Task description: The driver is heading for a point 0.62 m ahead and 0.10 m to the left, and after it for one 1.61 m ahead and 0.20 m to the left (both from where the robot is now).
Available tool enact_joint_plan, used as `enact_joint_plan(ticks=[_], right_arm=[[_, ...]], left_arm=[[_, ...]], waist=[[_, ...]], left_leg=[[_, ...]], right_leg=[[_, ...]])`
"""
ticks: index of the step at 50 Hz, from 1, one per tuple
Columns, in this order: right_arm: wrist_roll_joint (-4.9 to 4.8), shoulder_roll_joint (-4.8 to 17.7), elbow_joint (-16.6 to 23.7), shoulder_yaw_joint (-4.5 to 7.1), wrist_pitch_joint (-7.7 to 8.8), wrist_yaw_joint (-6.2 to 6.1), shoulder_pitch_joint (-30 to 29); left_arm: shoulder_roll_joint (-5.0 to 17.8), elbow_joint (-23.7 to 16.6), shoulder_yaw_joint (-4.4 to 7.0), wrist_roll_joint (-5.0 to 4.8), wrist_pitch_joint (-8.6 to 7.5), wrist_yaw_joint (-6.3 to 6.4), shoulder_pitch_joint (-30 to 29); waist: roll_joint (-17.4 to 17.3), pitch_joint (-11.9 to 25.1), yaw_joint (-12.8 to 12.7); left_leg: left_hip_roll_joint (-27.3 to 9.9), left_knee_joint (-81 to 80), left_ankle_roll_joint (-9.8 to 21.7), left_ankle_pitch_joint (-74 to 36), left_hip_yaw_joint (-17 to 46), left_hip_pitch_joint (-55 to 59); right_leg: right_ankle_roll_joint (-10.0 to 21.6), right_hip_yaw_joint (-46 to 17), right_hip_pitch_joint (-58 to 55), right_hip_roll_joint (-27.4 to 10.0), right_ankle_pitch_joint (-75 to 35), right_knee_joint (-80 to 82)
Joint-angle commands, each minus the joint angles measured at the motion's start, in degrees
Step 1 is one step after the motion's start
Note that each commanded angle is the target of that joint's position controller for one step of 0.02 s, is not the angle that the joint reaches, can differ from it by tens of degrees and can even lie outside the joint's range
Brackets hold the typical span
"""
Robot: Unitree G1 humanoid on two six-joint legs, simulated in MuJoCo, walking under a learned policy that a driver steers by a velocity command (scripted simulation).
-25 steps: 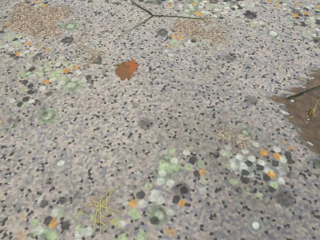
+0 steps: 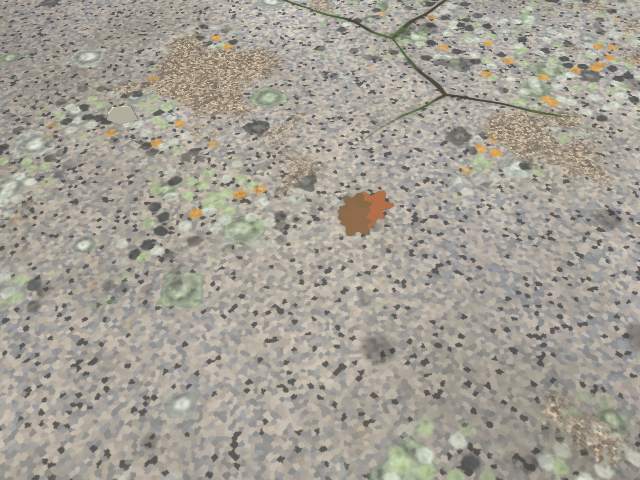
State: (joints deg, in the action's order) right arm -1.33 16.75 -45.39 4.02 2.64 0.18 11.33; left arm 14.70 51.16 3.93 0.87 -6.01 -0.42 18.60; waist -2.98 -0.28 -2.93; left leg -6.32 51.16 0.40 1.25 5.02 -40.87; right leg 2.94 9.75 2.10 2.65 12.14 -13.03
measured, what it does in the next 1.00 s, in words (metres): walks ahead: left foot, then right foot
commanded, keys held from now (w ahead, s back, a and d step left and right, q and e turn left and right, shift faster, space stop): w+q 0.38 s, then w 0.28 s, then w+e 0.34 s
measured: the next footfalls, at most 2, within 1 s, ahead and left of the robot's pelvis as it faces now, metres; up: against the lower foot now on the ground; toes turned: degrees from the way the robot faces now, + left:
left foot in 0.22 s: +0.29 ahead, +0.15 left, +0.00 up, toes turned +11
right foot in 0.72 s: +0.61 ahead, +0.02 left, +0.00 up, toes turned +18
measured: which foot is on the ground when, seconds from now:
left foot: up 0.00-0.20, down 0.22-0.76, up 0.78-1.00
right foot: down 0.00-0.24, up 0.26-0.70, down 0.72-1.00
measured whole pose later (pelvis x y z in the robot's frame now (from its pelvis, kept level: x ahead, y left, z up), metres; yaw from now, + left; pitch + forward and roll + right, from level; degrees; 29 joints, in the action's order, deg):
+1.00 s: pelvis +0.56 +0.08 +0.00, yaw +12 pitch +2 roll +0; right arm 0.7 16.5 -38.4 3.2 5.0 -0.4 9.0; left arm 14.8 46.0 2.8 -0.7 -4.0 -0.9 20.2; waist -2.0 -1.2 -3.3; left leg -4.2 49.0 -1.6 10.8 4.4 -35.5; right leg 4.7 -4.3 11.0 5.3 9.3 -18.8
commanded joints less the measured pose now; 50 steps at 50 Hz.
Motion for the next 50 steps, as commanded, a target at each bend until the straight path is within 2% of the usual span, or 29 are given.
enact_joint_plan(ticks=[1,5,7,9,10,11,12,13,14,15,16,17,18,21,26,29,31,34,35,36,37,38,39,40,41,42,43,45,50], right_arm=[[0.25,0.63,4.66,-0.36,0.61,1.1,-4.13],[0.07,0.38,8.78,-0.73,0.55,2.62,-10.57],[-0.04,1.12,10.39,-0.37,0.46,3.36,-10.98],[-0.03,3.32,10.58,0.84,0.1,3.59,-6.78],[-0.17,5.52,9.33,2.11,-0.03,3.43,-0.31],[-0.16,8.97,7.11,4.06,-0.23,2.56,8.99],[-0.02,14.83,5.92,5.7,-0.78,1.16,14.53],[0.25,16.96,7.91,5.36,0.08,1.44,12.08],[0.62,11.6,7.91,3.86,0.58,1.77,12.76],[0.63,9.25,7.75,3.19,1.03,1.76,10.61],[0.4,7.97,8.22,2.78,1.22,1.75,6.62],[0.69,6.02,9.16,2.16,1.28,1.58,3.41],[1.21,5.54,10.08,1.88,1.28,1.37,1.9],[0.99,6.8,9.78,2.14,1.76,0.59,2.32],[0.67,7.2,7.32,2.01,1.6,-0.47,6.35],[0.46,7.94,5.64,2.06,1.63,-0.32,9.07],[0.33,7.94,4.72,2.1,1.41,-0.35,10.29],[0.52,8.55,3.96,2.38,0.74,-0.71,10.05],[0.55,8.72,4.14,2.4,0.49,-0.8,8.86],[0.79,7.74,4.33,1.98,0.33,-0.86,8.42],[1.65,5.89,5.38,1.02,0.3,-1.11,8.5],[1.07,2.17,6.06,-0.05,1.29,-0.93,15.87],[1.22,4.29,6.21,-0.11,2.21,-0.67,13.91],[0.04,7.36,7.44,0.68,2.83,-0.2,7.94],[0.18,7.14,8.3,0.46,3.31,-0.11,3.67],[1.18,6.73,8.94,0.6,3.63,-0.11,1.59],[1.87,6.3,9.06,0.85,3.63,-0.22,1.99],[2.14,4.8,9.0,0.71,3.28,-0.34,3.48],[2.05,2.54,10.96,-0.17,3.02,-0.78,-4.57]], left_arm=[[8.67,-3.6,1.71,-0.37,-0.68,0.79,-3.4],[10.09,-1.77,2.21,-1.26,1.12,1.08,0.67],[11.04,-1.71,2.47,-1.6,2.1,1.29,0.33],[12.85,-2.36,2.94,-1.79,2.93,1.85,-0.91],[13.39,-2.62,3.03,-1.82,3.4,2.12,-1.65],[12.97,-3.1,2.72,-2.01,3.38,2.34,-2.44],[8.05,-5.12,1.21,-0.39,2.55,2.14,-0.25],[3.87,-7.59,-0.6,-0.47,0.12,1.1,1.85],[9.1,-8.78,0.69,-2.48,-1.72,0.12,-5.02],[9.18,-9.99,0.58,-3.49,-2.57,-0.22,-7.95],[8.28,-9.5,0.49,-2.42,-2.77,0.2,-8.04],[9.12,-8.95,1.08,-1.18,-2.28,0.55,-7.63],[9.21,-8.86,1.34,-0.87,-1.44,0.44,-6.42],[6.96,-9.11,0.98,-0.11,0.31,0.56,-5.88],[4.3,-11.38,-0.44,-0.42,0.11,-0.01,-15.68],[5.18,-12.78,-0.44,-1.27,-0.37,-0.74,-20.05],[6.22,-13.77,-0.2,-1.31,-0.8,-1.26,-21.65],[7.51,-13.7,0.28,-1.38,-1.29,-1.83,-19.03],[8.28,-12.75,0.72,-1.4,-1.37,-1.8,-15.53],[10.04,-10.7,1.69,-1.14,-1.37,-1.58,-9.04],[12.86,-9.24,2.4,-0.67,-1.33,-1.45,0.0],[17.55,-7.79,3.76,-0.47,-0.79,-1.69,5.63],[13.32,-7.39,2.58,-2.19,-0.53,-2.22,6.33],[10.46,-8.37,1.68,-2.41,-0.19,-2.02,2.39],[9.66,-9.51,1.31,-1.61,0.33,-1.79,-0.93],[8.92,-9.96,0.99,-1.23,0.72,-1.68,-2.93],[8.05,-10.39,0.58,-0.8,0.73,-1.48,-3.97],[8.0,-10.59,0.59,-1.04,0.83,-1.09,-4.3],[10.81,-9.4,1.7,-1.99,1.27,0.5,-1.07]], waist=[[4.86,-3.69,0.14],[4.44,-5.62,-2.07],[5.53,-4.79,-0.94],[8.28,-0.54,2.43],[8.55,3.1,6.24],[6.65,7.85,11.31],[-4.07,13.11,10.93],[-11.12,20.78,6.39],[-3.75,19.26,10.16],[-2.11,11.68,8.98],[3.18,6.98,5.9],[2.85,4.62,3.93],[1.76,3.89,2.32],[1.39,3.09,1.3],[-1.04,0.87,5.61],[-1.86,-0.85,7.68],[-1.96,-1.67,7.99],[-3.73,-1.46,6.02],[-4.03,0.16,3.94],[-2.72,4.68,0.98],[1.67,12.73,-2.56],[17.45,19.65,-0.53],[18.21,18.98,-1.73],[12.7,10.2,-2.05],[6.98,5.4,-1.48],[4.57,1.7,-0.19],[5.34,1.15,1.5],[7.77,1.75,3.03],[7.1,0.26,1.01]], left_leg=[[-0.38,-7.7,0.49,-6.85,-2.65,1.64],[0.52,-13.5,2.21,-2.18,-5.7,-2.19],[2.35,-14.9,3.81,3.01,-8.16,0.04],[6.49,-14.46,6.06,8.97,-11.66,8.45],[8.9,-15.76,7.66,9.66,-12.52,17.1],[10.13,-20.1,10.05,5.66,-10.61,32.2],[-2.14,-20.88,15.35,5.3,9.58,51.07],[-13.78,-30.55,26.02,11.49,42.21,63.48],[-12.42,-33.47,22.68,12.3,38.22,62.98],[-10.25,-33.45,20.21,8.93,28.95,55.56],[-7.36,-33.84,18.01,3.88,22.42,46.53],[-5.48,-34.74,16.88,-1.62,18.04,39.9],[-4.32,-36.15,16.73,-4.13,16.44,35.41],[-2.95,-38.4,17.19,-10.59,11.39,29.51],[0.79,-38.72,12.77,-5.34,4.6,27.7],[-1.59,-38.26,12.46,0.61,6.96,30.46],[-3.82,-35.96,12.26,-0.04,9.09,35.18],[-6.36,-32.54,10.85,-6.82,10.61,40.75],[-5.41,-28.94,9.81,-15.07,9.0,41.35],[-2.39,-20.77,8.39,-23.32,5.89,40.65],[0.86,-6.07,6.21,-16.37,2.45,33.26],[9.96,15.36,0.9,10.67,-2.15,10.99],[10.07,20.7,0.81,30.72,2.25,0.86],[6.66,23.32,1.31,26.84,2.75,-4.25],[4.51,21.23,1.66,22.41,1.28,-3.61],[3.0,16.89,1.42,19.5,0.5,-2.45],[1.6,13.12,1.12,17.19,0.66,0.91],[1.42,8.24,-0.25,15.88,-0.4,4.46],[3.2,-8.83,-3.32,2.59,-1.48,6.77]], right_leg=[[6.61,-3.02,3.17,-15.86,-17.74,6.64],[6.02,-0.99,-6.16,-18.74,-22.14,3.25],[4.94,0.53,-8.96,-19.51,-32.6,-0.95],[3.59,2.1,-9.97,-19.3,-52.02,-10.05],[2.68,2.92,-8.27,-18.37,-56.88,-19.25],[0.56,3.94,-0.74,-16.01,-50.96,-32.43],[-2.26,3.92,18.88,-10.99,-18.55,-52.31],[-4.2,-8.26,37.02,0.62,22.07,-68.02],[-2.88,-16.1,43.27,-2.92,19.13,-69.46],[-1.63,-15.19,44.66,-5.2,14.36,-65.85],[-1.57,-14.78,41.91,-7.65,10.52,-60.07],[-2.01,-14.57,38.14,-9.18,8.43,-55.56],[-2.54,-14.76,34.76,-9.83,6.97,-53.9],[-5.32,-12.91,32.79,-9.61,2.4,-47.08],[-6.17,-11.23,29.86,-7.29,-16.85,-26.03],[-5.16,-11.42,29.46,-6.13,-19.73,-20.38],[-3.67,-11.91,31.6,-5.82,-16.36,-17.82],[-0.94,-10.99,30.15,-4.98,-9.4,-15.71],[0.44,-9.26,25.32,-3.62,-8.53,-14.3],[2.33,-8.37,15.97,-2.59,-10.07,-13.79],[6.19,-16.94,1.03,-9.66,-13.69,-15.78],[16.03,-42.24,-19.33,-21.13,-3.31,-11.66],[16.48,-54.88,-22.08,-22.27,9.36,-3.8],[13.81,-48.64,-15.7,-21.21,13.96,-3.02],[12.32,-42.47,-7.94,-18.92,10.87,-2.27],[12.07,-38.32,-1.23,-16.98,5.74,-1.01],[11.57,-35.56,2.69,-15.04,0.86,0.07],[11.97,-31.89,6.15,-12.83,-5.64,1.45],[10.73,-25.62,10.51,-9.95,-11.6,1.94]])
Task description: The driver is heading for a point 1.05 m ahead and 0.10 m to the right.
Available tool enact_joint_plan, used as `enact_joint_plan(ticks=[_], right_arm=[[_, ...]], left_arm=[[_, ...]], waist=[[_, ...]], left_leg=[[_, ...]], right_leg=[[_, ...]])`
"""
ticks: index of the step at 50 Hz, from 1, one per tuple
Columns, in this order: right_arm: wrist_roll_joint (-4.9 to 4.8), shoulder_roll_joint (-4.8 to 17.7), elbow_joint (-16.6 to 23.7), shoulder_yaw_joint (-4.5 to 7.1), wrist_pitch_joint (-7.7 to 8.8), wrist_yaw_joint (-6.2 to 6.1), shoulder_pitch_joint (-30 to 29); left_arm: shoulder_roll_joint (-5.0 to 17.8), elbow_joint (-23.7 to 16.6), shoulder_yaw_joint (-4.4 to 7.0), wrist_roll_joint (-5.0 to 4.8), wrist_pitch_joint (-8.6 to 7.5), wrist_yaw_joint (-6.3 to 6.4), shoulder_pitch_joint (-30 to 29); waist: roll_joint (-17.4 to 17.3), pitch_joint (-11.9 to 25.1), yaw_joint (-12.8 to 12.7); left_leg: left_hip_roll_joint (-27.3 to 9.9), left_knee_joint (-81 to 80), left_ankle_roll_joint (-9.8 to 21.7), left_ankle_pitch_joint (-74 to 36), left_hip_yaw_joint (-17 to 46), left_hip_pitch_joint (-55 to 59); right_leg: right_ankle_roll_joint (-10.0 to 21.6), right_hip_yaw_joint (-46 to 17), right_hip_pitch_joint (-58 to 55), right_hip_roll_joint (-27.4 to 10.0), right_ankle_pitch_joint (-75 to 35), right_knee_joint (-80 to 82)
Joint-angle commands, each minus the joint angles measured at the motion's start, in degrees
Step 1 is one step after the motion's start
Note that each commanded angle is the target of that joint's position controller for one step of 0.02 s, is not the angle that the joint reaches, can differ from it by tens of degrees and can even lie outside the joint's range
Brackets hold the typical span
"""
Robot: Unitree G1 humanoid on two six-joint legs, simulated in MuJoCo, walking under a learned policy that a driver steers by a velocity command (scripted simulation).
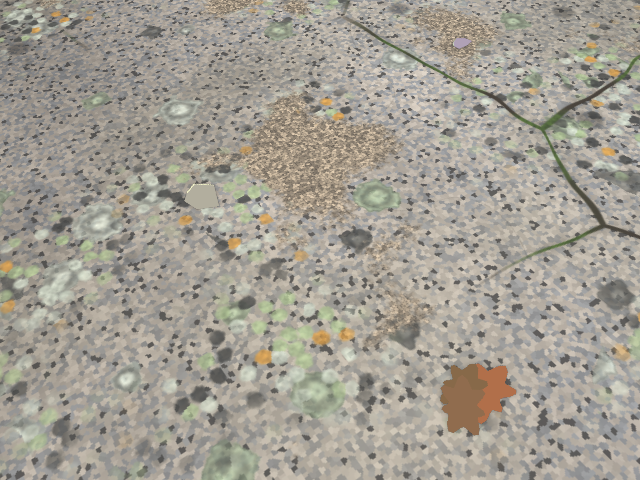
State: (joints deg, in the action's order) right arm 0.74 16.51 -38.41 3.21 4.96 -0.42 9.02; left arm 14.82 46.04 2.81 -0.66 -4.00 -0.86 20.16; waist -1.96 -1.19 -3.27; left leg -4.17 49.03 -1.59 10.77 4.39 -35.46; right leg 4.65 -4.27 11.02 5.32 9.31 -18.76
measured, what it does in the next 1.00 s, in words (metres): walks ahead: left foot, then right foot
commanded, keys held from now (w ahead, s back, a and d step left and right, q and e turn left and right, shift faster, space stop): w+e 0.36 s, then w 0.30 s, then w+q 0.34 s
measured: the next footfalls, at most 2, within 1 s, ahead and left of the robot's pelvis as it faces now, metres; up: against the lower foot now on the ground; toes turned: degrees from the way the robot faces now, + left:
left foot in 0.22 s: +0.30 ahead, +0.14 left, +0.00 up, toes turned -12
right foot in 0.70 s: +0.48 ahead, -0.20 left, +0.00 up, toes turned -20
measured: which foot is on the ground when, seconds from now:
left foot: up 0.00-0.20, down 0.22-0.72, up 0.74-1.00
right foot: down 0.00-0.22, up 0.24-0.68, down 0.70-1.00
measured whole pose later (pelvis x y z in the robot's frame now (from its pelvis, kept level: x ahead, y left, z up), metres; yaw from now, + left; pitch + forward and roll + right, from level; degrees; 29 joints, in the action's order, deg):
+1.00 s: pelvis +0.50 -0.10 +0.00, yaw -12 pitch +0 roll -2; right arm -1.5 17.4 -46.3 4.1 2.0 0.2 11.5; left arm 14.8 46.4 3.9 1.1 -5.4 -0.6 18.4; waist -2.8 -1.1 -2.3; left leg -5.9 56.3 -0.6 5.6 4.9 -39.4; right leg 2.7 9.4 4.1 2.0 11.6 -15.0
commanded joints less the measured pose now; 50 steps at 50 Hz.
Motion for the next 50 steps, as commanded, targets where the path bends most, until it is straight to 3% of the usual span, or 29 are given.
enact_joint_plan(ticks=[1,4,7,9,10,11,12,13,14,15,16,18,21,26,29,32,33,34,35,36,37,38,39,40,41,42,43,46,50], right_arm=[[-0.19,2.42,4.36,0.48,0.88,0.0,-4.21],[-0.92,2.54,5.48,0.43,1.53,0.71,-9.33],[-1.38,4.02,6.36,1.01,2.31,1.36,-11.38],[-1.57,5.3,5.81,1.69,2.82,1.42,-8.54],[-1.41,6.32,4.65,2.37,3.01,1.14,-4.18],[-0.57,8.48,3.8,3.22,3.2,0.64,2.58],[0.19,12.21,2.96,4.12,2.84,0.04,11.0],[-0.01,14.17,1.06,4.62,1.9,0.76,13.48],[-0.71,8.38,1.91,3.34,1.65,0.82,10.98],[-0.88,5.7,2.02,2.57,1.33,0.64,8.86],[-0.4,5.06,1.9,2.16,1.11,0.73,6.26],[0.05,3.68,1.04,1.66,1.16,0.75,3.75],[-0.37,4.82,-1.11,2.13,2.03,1.14,4.66],[-1.29,7.72,-3.87,2.75,1.51,1.07,5.6],[-2.19,9.56,-5.98,3.05,0.81,1.02,9.16],[-2.81,10.88,-7.92,3.35,-0.18,0.88,11.02],[-2.91,11.39,-8.31,3.39,-0.55,0.74,10.75],[-3.18,11.25,-8.7,3.13,-0.89,0.63,10.39],[-2.9,9.71,-8.99,2.35,-0.98,0.52,11.13],[-0.96,6.0,-7.27,0.66,-0.68,0.53,11.29],[-1.39,0.54,-6.64,-1.01,0.29,0.91,17.56],[-2.97,7.36,-7.55,0.78,0.8,1.05,13.11],[-3.78,8.82,-5.85,1.39,0.95,1.15,8.89],[-3.21,7.93,-5.8,1.29,0.69,0.81,7.19],[-2.33,7.43,-6.19,1.58,-0.04,0.51,6.5],[-2.46,6.26,-6.61,1.56,-0.86,0.55,9.21],[-2.56,5.17,-7.23,1.39,-1.59,0.52,10.31],[-2.57,3.76,-6.65,1.46,-2.84,0.25,7.89],[-2.05,2.48,-5.08,1.1,-2.56,1.13,2.96]], left_arm=[[10.81,-3.98,2.9,-0.64,-0.47,1.16,-1.67],[10.76,-3.08,3.0,-1.04,0.34,1.55,1.48],[10.64,-2.89,3.12,-1.15,1.17,1.88,2.9],[10.82,-3.38,3.38,-1.06,1.57,2.03,1.73],[9.78,-3.86,3.11,-0.97,1.65,1.98,0.82],[7.32,-4.82,2.26,-0.48,1.42,1.74,-0.14],[3.65,-6.46,1.17,0.22,1.08,1.84,1.05],[3.58,-8.06,0.65,-1.19,0.46,1.76,7.59],[8.97,-6.36,1.84,-1.85,0.72,1.84,5.96],[10.56,-6.88,2.37,-1.36,1.06,1.65,0.6],[9.58,-7.27,2.39,-0.88,1.25,1.61,-1.6],[7.94,-8.18,2.57,-0.87,1.75,0.99,-2.94],[4.78,-9.22,1.76,-0.58,2.17,0.69,-4.47],[3.13,-10.84,0.4,0.01,0.97,-0.56,-12.21],[3.45,-12.5,0.1,-0.28,0.4,-1.34,-17.76],[5.16,-13.97,0.56,-0.42,0.28,-1.66,-19.89],[6.05,-13.75,1.0,-0.26,0.24,-1.64,-18.21],[7.36,-12.39,1.88,0.09,0.15,-1.41,-13.33],[10.19,-9.83,3.42,0.34,0.21,-0.86,-4.83],[15.38,-8.31,4.85,1.07,0.55,0.15,5.72],[18.08,-8.18,4.87,1.22,0.67,0.06,5.97],[12.55,-8.39,3.59,0.96,0.43,-0.05,5.48],[10.73,-8.11,2.81,0.6,0.11,-0.09,2.13],[8.88,-8.08,2.21,0.62,-0.17,-0.26,-1.77],[6.44,-8.04,1.64,0.79,-0.52,-0.55,-5.01],[6.46,-7.81,1.72,1.25,-1.09,-0.53,-6.55],[5.68,-7.37,1.8,1.26,-1.74,-0.6,-7.4],[6.16,-5.47,2.31,1.74,-2.78,-0.11,-7.72],[7.51,-3.51,2.81,1.72,-2.57,0.88,-6.43]], waist=[[6.37,1.0,0.6],[6.71,0.67,-1.33],[7.36,0.78,-1.15],[8.96,1.44,1.11],[8.86,3.3,3.6],[7.1,8.97,7.05],[-2.19,17.06,9.28],[-19.69,20.28,5.92],[-10.95,13.46,6.87],[-5.55,6.96,7.75],[-2.2,4.07,6.48],[-3.94,0.79,4.42],[-3.53,0.26,3.73],[-1.53,-0.78,5.19],[-1.75,-1.61,7.1],[-2.83,-2.0,6.43],[-3.31,-0.9,4.88],[-3.06,2.01,1.6],[-2.13,7.28,-2.38],[6.02,16.3,-6.04],[18.95,23.62,-1.95],[10.82,19.5,-4.63],[9.78,11.31,-3.46],[6.92,7.53,-1.31],[6.27,3.71,0.43],[9.81,3.78,2.68],[9.02,3.18,3.37],[5.8,0.18,4.08],[4.97,-1.42,2.93]], left_leg=[[1.73,-10.06,-1.58,-9.81,-0.82,2.53],[3.75,-16.61,-1.82,-13.89,-0.74,5.69],[4.82,-21.28,-0.98,-10.77,0.32,8.16],[4.93,-23.71,0.59,-7.38,0.09,13.12],[4.58,-26.13,2.12,-7.71,-0.6,19.88],[-0.53,-24.77,5.04,-7.09,3.06,31.84],[-11.6,-24.71,9.34,-3.57,16.35,48.84],[-21.2,-29.58,16.39,7.97,39.43,56.55],[-19.4,-31.15,15.09,15.92,36.84,51.51],[-16.47,-31.75,12.86,12.51,26.54,44.66],[-13.81,-33.28,11.79,6.46,20.45,38.64],[-10.8,-36.3,11.37,-1.95,12.09,31.29],[-10.03,-39.43,13.33,-8.78,6.44,28.26],[-8.41,-40.68,12.95,-14.77,-1.77,28.59],[-9.19,-40.14,12.16,-13.79,-2.91,30.21],[-11.65,-37.35,10.97,-17.62,-2.47,35.21],[-11.66,-34.58,10.23,-23.55,-3.07,36.1],[-10.09,-28.22,9.01,-31.84,-4.57,34.85],[-7.2,-17.77,7.29,-33.98,-6.47,30.11],[-3.53,1.77,4.62,-14.55,-8.5,16.86],[5.42,18.78,2.27,23.02,-3.63,-1.24],[3.15,24.53,2.78,22.83,2.98,-6.43],[0.86,24.28,3.37,17.58,1.9,-9.39],[-1.53,21.64,3.15,12.54,0.84,-7.43],[-2.83,18.85,3.06,8.82,0.76,-5.32],[-3.99,18.28,2.47,5.86,1.37,-1.33],[-4.29,17.9,1.96,4.63,1.37,0.49],[-3.92,14.5,1.05,-0.6,2.61,-2.71],[-3.01,2.2,1.0,-11.86,1.61,-4.19]], right_leg=[[8.43,-11.21,1.93,-12.12,-8.18,7.25],[7.68,-12.7,1.39,-12.22,-6.22,5.14],[6.78,-17.21,-2.27,-13.47,-4.27,1.31],[5.64,-19.62,-3.24,-13.73,-5.37,-2.16],[4.29,-18.96,-2.08,-11.92,-7.21,-5.89],[2.42,-16.15,2.09,-9.09,-6.93,-15.74],[-0.56,-8.96,14.05,-3.34,6.03,-33.23],[-2.42,-4.71,29.85,-1.08,26.65,-46.79],[-3.26,-6.23,34.63,-5.38,22.43,-52.94],[-3.68,-4.64,35.06,-7.0,17.24,-53.65],[-4.03,-3.45,33.1,-8.59,13.41,-52.41],[-4.33,-2.92,30.06,-11.12,9.54,-49.14],[-5.04,-2.04,29.05,-11.2,6.5,-44.09],[-4.78,1.04,26.03,-10.81,-6.39,-25.46],[-4.05,3.54,22.86,-9.65,-8.63,-18.45],[-1.9,4.28,21.47,-8.5,-3.59,-14.18],[-0.91,5.29,17.9,-7.36,-2.18,-12.64],[0.38,6.78,9.09,-5.7,-3.37,-9.78],[1.92,6.67,-4.38,-5.28,-4.89,-9.55],[5.86,-7.53,-22.44,-18.25,-8.46,-11.45],[13.52,-32.61,-34.34,-29.83,3.39,-3.71],[11.41,-31.94,-29.82,-28.3,9.4,-0.61],[9.14,-23.07,-22.85,-26.47,7.74,0.65],[7.86,-17.27,-15.75,-24.0,4.3,2.44],[6.33,-11.76,-10.05,-21.04,1.23,4.83],[6.61,-8.91,-6.16,-21.16,-1.02,6.91],[6.96,-6.72,-3.91,-20.67,-3.32,8.69],[6.83,0.36,-2.55,-20.28,-9.95,11.25],[5.37,8.18,-4.91,-18.97,-13.26,12.17]])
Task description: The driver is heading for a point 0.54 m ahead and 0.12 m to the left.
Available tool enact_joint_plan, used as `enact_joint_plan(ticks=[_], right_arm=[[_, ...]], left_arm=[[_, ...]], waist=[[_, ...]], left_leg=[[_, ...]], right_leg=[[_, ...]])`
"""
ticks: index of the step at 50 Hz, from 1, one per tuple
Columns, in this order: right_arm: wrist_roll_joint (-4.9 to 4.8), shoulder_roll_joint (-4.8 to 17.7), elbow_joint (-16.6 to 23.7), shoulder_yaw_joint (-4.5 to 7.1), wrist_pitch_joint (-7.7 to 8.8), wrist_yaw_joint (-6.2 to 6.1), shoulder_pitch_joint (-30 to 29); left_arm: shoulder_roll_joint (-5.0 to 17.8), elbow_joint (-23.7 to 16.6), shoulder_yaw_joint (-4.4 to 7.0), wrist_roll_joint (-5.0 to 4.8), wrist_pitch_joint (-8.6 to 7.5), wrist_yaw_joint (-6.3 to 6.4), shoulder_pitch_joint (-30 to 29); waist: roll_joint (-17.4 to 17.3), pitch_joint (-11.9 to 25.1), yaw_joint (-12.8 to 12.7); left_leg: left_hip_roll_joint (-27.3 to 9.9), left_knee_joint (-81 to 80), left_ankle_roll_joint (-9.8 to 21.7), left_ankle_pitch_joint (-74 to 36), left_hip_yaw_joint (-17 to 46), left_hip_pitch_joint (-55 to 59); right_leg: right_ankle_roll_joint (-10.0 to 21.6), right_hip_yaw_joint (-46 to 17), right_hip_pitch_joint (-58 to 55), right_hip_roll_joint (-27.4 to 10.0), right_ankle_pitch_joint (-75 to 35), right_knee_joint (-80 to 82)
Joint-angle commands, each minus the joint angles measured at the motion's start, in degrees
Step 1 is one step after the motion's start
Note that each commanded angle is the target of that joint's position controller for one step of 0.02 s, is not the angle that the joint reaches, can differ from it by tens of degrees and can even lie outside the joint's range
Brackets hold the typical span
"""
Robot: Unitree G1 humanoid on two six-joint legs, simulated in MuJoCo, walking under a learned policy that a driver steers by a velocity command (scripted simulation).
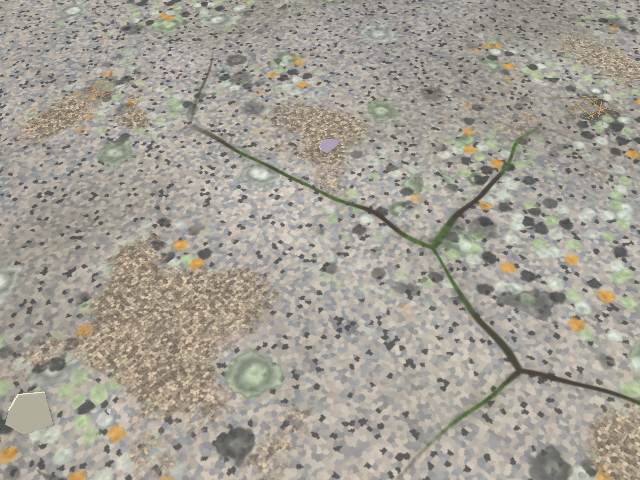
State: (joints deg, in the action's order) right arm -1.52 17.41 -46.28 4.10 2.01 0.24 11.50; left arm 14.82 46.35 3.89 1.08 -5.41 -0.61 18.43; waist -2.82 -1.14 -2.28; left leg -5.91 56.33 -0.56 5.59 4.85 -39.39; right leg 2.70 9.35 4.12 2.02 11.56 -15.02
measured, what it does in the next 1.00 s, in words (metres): walks ahead, turning left: left foot, then right foot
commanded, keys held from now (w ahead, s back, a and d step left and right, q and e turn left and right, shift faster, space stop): w+q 0.44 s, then w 0.10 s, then no key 0.46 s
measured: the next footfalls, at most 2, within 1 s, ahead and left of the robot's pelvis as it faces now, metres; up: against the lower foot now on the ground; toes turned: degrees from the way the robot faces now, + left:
left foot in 0.26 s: +0.30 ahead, +0.15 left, +0.00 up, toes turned +11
right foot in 0.72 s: +0.63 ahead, +0.05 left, +0.00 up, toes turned +22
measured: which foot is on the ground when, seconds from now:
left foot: up 0.00-0.24, down 0.26-0.74, up 0.76-1.00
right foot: down 0.00-0.24, up 0.26-0.70, down 0.72-1.00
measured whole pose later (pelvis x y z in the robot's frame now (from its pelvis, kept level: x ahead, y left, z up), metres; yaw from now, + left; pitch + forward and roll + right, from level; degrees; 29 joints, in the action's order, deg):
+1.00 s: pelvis +0.48 +0.10 -0.01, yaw +22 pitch +0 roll -1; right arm 0.3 15.5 -44.4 2.6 -1.9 -1.9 11.9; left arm 12.7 46.6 1.3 0.9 -1.7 -1.1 7.6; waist -1.0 -3.5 -0.4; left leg -2.3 37.4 -2.8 18.0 4.0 -19.9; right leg 2.0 1.3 20.2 2.2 6.5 -26.5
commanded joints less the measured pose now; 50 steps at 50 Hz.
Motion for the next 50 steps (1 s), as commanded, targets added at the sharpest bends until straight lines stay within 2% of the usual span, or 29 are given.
enact_joint_plan(ticks=[1,5,8,10,11,12,13,14,15,16,17,18,19,20,23,27,30,33,35,36,37,38,39,40,41,42,44,47,50], right_arm=[[0.31,1.24,3.37,-0.01,0.49,0.86,-1.46],[0.39,0.32,6.87,-0.76,0.57,2.28,-9.21],[0.29,1.02,9.31,-0.59,0.52,3.3,-11.51],[0.23,2.83,9.86,0.38,0.23,3.56,-8.81],[0.09,4.49,9.08,1.35,0.05,3.46,-4.02],[-0.03,7.21,7.12,2.99,-0.02,2.93,4.39],[-0.02,11.99,5.02,5.04,-0.62,1.72,13.43],[-0.38,17.68,5.36,5.69,-0.32,1.21,11.53],[0.27,13.81,7.15,4.38,0.61,1.53,13.16],[0.66,10.38,6.72,3.46,1.37,1.66,11.36],[0.31,8.69,7.03,2.94,1.78,1.63,8.03],[0.41,6.87,7.79,2.39,1.84,1.52,4.08],[1.16,5.31,8.9,1.76,1.89,1.26,1.87],[1.46,5.8,9.45,1.84,1.93,1.07,1.1],[0.95,7.13,8.91,2.11,2.14,0.06,2.15],[0.72,7.08,7.02,1.86,1.88,-0.78,5.58],[0.82,7.17,4.98,1.65,1.39,-1.05,8.89],[1.05,6.66,3.93,1.42,0.59,-1.48,9.81],[1.19,6.53,4.27,1.38,0.21,-1.67,7.53],[1.23,5.87,4.87,1.11,0.22,-1.65,6.39],[2.26,3.65,6.3,0.27,0.51,-1.6,7.87],[1.33,1.0,4.1,-0.79,0.73,-1.38,17.65],[0.89,5.15,2.82,-0.18,0.36,-0.98,18.61],[0.36,7.74,3.73,0.67,-0.49,-1.04,13.07],[0.48,7.23,4.57,0.64,-1.49,-1.45,8.79],[1.0,6.5,5.19,0.68,-2.59,-1.79,6.5],[1.2,3.11,4.58,0.04,-4.17,-2.3,7.78],[1.76,1.33,2.81,-0.53,-3.97,-2.56,9.2],[2.43,1.47,1.65,-0.41,-4.03,-2.06,8.52]], left_arm=[[7.97,-3.5,1.86,-0.17,-1.04,0.82,-4.46],[9.68,-1.19,2.53,-1.04,0.1,1.34,-0.58],[10.88,-0.09,3.01,-1.88,1.51,1.49,0.34],[12.62,-0.34,3.44,-2.19,2.37,1.92,-0.75],[13.31,-0.55,3.57,-2.32,2.89,2.15,-1.45],[13.45,-0.85,3.43,-2.64,3.22,2.34,-2.65],[11.89,-1.67,2.7,-1.8,2.79,2.58,-2.09],[2.8,-4.71,-0.01,0.24,1.21,1.69,3.2],[6.58,-5.47,0.19,-1.91,-1.27,0.81,-1.87],[9.29,-7.25,0.89,-3.99,-2.51,0.29,-7.42],[8.76,-7.36,0.64,-3.4,-3.19,0.5,-8.34],[8.94,-6.71,0.97,-1.75,-3.26,0.94,-8.45],[9.38,-6.34,1.4,-0.91,-2.61,1.02,-7.34],[9.31,-6.52,1.54,-0.74,-1.9,0.92,-6.45],[6.94,-7.07,0.98,-0.22,-0.39,0.97,-7.81],[4.22,-8.57,-0.36,-0.43,-0.52,0.22,-15.6],[4.86,-9.94,-0.34,-0.61,-1.28,-0.59,-20.2],[6.39,-10.14,0.26,-0.14,-1.97,-1.31,-19.95],[7.59,-8.62,0.88,0.24,-2.29,-1.34,-14.79],[8.79,-7.54,1.26,0.84,-2.59,-1.12,-10.64],[12.09,-7.35,1.73,2.01,-2.82,-0.88,-5.54],[11.32,-5.96,1.46,1.95,-1.74,-0.83,-1.74],[7.28,-5.08,0.52,-0.27,-0.83,-1.18,0.18],[6.88,-5.66,0.22,-1.19,-0.09,-1.19,-3.61],[6.11,-6.04,-0.27,-0.81,0.65,-0.97,-7.44],[4.92,-6.26,-0.93,-0.56,1.23,-0.9,-11.25],[5.38,-5.9,-0.87,0.24,2.16,-0.83,-15.33],[6.35,-4.62,-0.46,0.19,2.7,-0.39,-14.92],[5.63,-3.53,-0.98,-0.72,3.3,-0.12,-15.4]], waist=[[5.59,-2.12,1.24],[4.26,-5.02,-1.82],[5.06,-4.98,-1.57],[7.32,-1.41,1.0],[8.15,1.66,3.94],[7.33,6.06,8.85],[2.35,11.17,12.68],[-12.42,14.68,5.03],[-5.94,22.21,8.89],[-3.06,14.38,9.71],[0.95,9.18,7.25],[2.64,5.89,4.8],[2.36,4.85,2.82],[0.75,4.51,1.68],[1.5,2.57,1.31],[-0.78,1.37,5.04],[-1.71,0.13,7.19],[-2.54,1.52,6.61],[-3.39,3.58,3.32],[-2.31,6.32,0.99],[3.34,14.08,0.22],[16.46,23.52,1.12],[14.33,26.44,0.16],[9.64,18.98,-0.42],[6.36,13.92,0.4],[5.4,9.04,1.79],[9.65,5.23,4.53],[11.21,8.45,4.4],[9.13,8.28,5.25]], left_leg=[[-1.02,-8.35,0.19,-8.74,-0.21,0.33],[-0.42,-16.69,1.87,-8.95,-4.0,-1.44],[1.15,-19.71,3.98,-2.69,-6.92,-1.32],[4.9,-19.59,6.19,3.18,-10.54,5.43],[7.31,-19.54,7.57,5.67,-11.98,11.85],[9.76,-23.22,9.61,3.08,-12.19,24.11],[5.49,-25.39,12.63,1.9,-2.66,41.64],[-9.09,-30.32,23.09,10.05,29.84,59.24],[-13.24,-38.58,25.76,16.52,43.81,63.12],[-11.75,-39.91,22.43,12.96,35.37,58.5],[-9.12,-39.67,20.15,7.73,27.98,50.14],[-6.84,-40.03,18.61,1.25,22.62,42.19],[-5.32,-41.48,18.04,-3.67,19.43,37.13],[-5.03,-42.44,18.78,-7.38,18.77,33.75],[-2.58,-43.84,17.94,-13.63,12.05,27.81],[1.3,-43.72,13.66,-10.62,5.75,25.52],[0.48,-41.04,12.05,-14.13,6.43,27.52],[-1.7,-34.46,10.48,-19.24,9.29,34.6],[-1.34,-28.17,8.88,-25.72,10.22,36.57],[1.42,-22.26,6.95,-27.71,8.85,35.42],[5.38,-10.09,4.21,-15.36,7.47,27.08],[11.57,8.72,-0.46,22.79,4.48,13.57],[10.4,13.89,-1.41,35.16,7.41,10.25],[8.33,16.76,-2.4,32.81,7.1,7.26],[6.52,15.19,-3.0,29.82,4.68,6.54],[4.6,10.37,-3.31,27.71,3.25,7.64],[3.53,-2.43,-3.58,25.01,-0.02,16.68],[4.07,-14.54,-3.2,16.4,-2.14,25.51],[4.84,-26.21,-1.04,3.47,-3.57,33.89]], right_leg=[[6.97,-3.87,1.7,-15.53,-15.58,8.76],[6.43,-0.5,-4.4,-17.62,-17.14,7.93],[5.32,1.34,-10.22,-19.04,-26.43,3.46],[3.99,2.85,-11.95,-18.92,-46.16,-4.18],[3.24,3.52,-11.5,-18.35,-53.94,-11.58],[1.56,4.81,-7.26,-16.42,-53.74,-22.96],[-1.2,4.72,6.05,-13.93,-37.47,-39.77],[-5.07,-0.31,32.36,-1.5,18.95,-59.8],[-4.19,-14.2,38.99,0.04,23.2,-66.38],[-2.66,-15.13,43.58,-3.05,17.77,-64.91],[-1.74,-14.83,41.9,-5.69,12.6,-59.58],[-2.02,-14.55,38.18,-7.36,9.88,-54.48],[-2.26,-14.89,34.15,-8.5,7.5,-52.19],[-3.09,-14.82,31.78,-8.55,6.97,-50.4],[-5.78,-12.52,30.74,-8.11,2.14,-41.56],[-6.37,-10.85,26.66,-5.84,-15.7,-23.67],[-5.14,-10.18,24.26,-3.37,-21.89,-16.61],[-2.59,-11.13,24.33,-2.26,-18.34,-12.73],[-0.46,-10.36,18.97,-1.38,-16.93,-10.15],[1.0,-10.22,11.4,-2.6,-26.73,-7.98],[5.22,-17.94,-4.52,-11.59,-49.1,-13.77],[16.82,-33.69,-21.16,-24.99,-60.02,-15.13],[17.7,-39.45,-21.24,-25.87,-49.5,-13.15],[15.12,-35.59,-14.86,-23.39,-38.36,-11.04],[13.03,-32.38,-7.82,-21.0,-29.77,-8.66],[11.79,-29.59,0.24,-19.02,-22.57,-5.83],[9.02,-23.45,12.0,-14.04,-15.51,-1.86],[9.48,-19.76,13.32,-12.85,-17.03,-1.77],[6.67,-18.28,16.88,-11.23,2.01,-1.83]])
